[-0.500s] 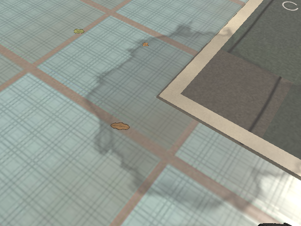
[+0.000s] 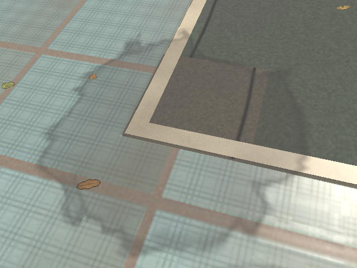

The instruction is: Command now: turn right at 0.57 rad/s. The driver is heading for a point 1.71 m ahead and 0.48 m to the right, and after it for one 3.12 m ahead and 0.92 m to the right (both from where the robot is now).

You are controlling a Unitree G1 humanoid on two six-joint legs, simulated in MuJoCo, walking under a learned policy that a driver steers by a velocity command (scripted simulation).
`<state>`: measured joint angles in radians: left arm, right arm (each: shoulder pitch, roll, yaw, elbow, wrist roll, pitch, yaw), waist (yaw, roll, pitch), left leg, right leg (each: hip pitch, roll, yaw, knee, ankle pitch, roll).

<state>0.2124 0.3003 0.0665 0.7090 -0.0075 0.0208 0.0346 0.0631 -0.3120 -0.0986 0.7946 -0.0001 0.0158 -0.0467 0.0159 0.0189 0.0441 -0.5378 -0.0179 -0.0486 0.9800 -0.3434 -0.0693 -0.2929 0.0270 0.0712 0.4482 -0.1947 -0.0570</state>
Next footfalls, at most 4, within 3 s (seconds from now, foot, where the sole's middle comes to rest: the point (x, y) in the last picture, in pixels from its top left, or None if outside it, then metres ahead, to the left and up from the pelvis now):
0.22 left None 0.08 0.15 -0.78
0.66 right None -0.01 -0.11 -0.78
1.16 left None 0.41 -0.09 -0.78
1.68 right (327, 235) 0.56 -0.45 -0.78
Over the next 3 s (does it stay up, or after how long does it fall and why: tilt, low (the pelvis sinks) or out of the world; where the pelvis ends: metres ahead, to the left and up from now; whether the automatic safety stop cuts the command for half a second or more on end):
stays up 1.16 -0.52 0.00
